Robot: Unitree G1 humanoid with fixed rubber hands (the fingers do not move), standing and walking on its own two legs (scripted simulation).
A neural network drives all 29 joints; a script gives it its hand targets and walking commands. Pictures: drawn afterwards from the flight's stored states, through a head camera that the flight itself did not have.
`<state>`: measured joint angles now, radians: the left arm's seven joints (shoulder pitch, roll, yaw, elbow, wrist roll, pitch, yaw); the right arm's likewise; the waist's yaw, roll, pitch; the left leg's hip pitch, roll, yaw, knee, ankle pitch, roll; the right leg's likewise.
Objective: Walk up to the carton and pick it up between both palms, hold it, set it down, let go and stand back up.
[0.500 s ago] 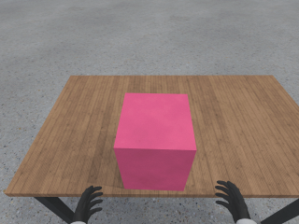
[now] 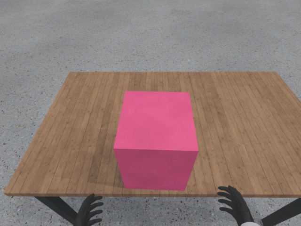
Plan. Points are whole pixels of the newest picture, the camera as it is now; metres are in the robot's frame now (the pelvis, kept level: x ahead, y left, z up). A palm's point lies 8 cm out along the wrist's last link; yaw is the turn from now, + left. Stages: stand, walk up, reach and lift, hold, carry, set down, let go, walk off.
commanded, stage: set down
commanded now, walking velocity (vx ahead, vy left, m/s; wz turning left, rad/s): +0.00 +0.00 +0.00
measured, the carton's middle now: (155, 142) +0.39 -0.01 -0.02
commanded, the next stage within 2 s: let go in 0.38 s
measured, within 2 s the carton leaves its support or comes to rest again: neither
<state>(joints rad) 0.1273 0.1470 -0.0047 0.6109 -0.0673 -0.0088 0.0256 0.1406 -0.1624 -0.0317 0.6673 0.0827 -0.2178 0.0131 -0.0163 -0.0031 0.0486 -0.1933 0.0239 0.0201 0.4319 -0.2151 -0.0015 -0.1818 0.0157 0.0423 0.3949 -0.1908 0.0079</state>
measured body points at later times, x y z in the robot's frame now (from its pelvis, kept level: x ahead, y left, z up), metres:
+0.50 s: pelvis +0.00 +0.00 +0.00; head +0.02 +0.01 +0.45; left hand +0.18 +0.21 -0.10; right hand +0.18 -0.23 -0.08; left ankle +0.01 +0.12 -0.74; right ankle +0.02 -0.13 -0.74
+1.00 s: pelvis +0.00 +0.00 +0.00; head +0.01 +0.01 +0.45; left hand +0.18 +0.23 -0.10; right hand +0.17 -0.26 -0.08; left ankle +0.01 +0.12 -0.74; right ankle +0.02 -0.13 -0.74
